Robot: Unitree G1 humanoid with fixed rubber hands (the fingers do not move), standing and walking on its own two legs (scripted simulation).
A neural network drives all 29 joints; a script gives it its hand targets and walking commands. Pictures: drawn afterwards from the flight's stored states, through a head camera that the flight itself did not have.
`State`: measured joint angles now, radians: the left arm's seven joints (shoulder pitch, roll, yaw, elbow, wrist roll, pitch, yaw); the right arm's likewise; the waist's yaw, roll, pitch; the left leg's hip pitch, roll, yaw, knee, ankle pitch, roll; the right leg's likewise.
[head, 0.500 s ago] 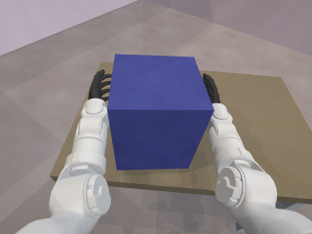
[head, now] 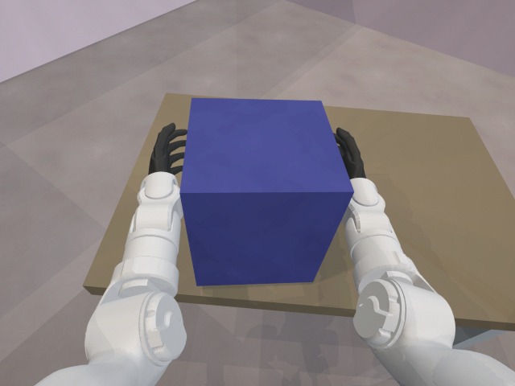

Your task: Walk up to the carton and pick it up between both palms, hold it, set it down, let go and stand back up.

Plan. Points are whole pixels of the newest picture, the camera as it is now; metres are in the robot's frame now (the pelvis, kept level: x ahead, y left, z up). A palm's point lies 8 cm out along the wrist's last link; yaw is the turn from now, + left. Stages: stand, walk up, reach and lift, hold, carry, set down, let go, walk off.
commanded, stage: set down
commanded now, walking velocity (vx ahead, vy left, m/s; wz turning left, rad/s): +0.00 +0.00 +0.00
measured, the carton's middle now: (256, 196) +0.40 +0.04 +0.05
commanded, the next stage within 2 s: none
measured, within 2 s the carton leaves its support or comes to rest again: rests again in 0.02 s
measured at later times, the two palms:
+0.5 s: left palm (161, 177) +0.40 +0.19 +0.09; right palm (347, 177) +0.43 -0.11 +0.09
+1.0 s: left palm (160, 180) +0.39 +0.19 +0.08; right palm (347, 180) +0.43 -0.11 +0.09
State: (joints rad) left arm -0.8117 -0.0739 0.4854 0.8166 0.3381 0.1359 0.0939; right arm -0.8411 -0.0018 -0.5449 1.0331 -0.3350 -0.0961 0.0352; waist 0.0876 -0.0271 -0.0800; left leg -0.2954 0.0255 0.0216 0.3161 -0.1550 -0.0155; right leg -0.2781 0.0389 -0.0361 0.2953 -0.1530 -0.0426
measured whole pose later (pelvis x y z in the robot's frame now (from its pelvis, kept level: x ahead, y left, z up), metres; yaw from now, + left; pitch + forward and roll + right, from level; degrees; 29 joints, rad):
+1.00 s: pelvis +0.00 +0.01 +0.00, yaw +0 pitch +6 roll +0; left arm -0.74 -0.14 0.55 0.71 0.42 0.08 0.05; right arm -0.79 0.05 -0.65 0.93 -0.44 -0.14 0.11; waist 0.08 -0.04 -0.03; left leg -0.25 0.02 0.05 0.31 -0.16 0.00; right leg -0.24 0.02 -0.05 0.30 -0.17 -0.03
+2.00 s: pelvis -0.01 +0.00 -0.02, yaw -2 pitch +21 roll -1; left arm -0.96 0.12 0.16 1.16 -0.10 -0.07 0.18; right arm -1.05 -0.32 0.05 1.30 0.30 -0.11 -0.02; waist 0.16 0.00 -0.22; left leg -0.67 0.07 0.06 0.51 -0.20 -0.02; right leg -0.64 0.06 -0.05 0.43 -0.16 -0.05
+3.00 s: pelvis -0.02 -0.01 +0.00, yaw +1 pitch +9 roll +0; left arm -0.98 0.30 0.14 0.69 -0.17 0.54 0.11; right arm -1.10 -0.45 0.13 1.03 0.50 0.31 -0.02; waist 0.08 -0.01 -0.11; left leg -0.38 0.05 0.02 0.36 -0.14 -0.03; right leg -0.36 0.05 -0.06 0.34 -0.15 -0.06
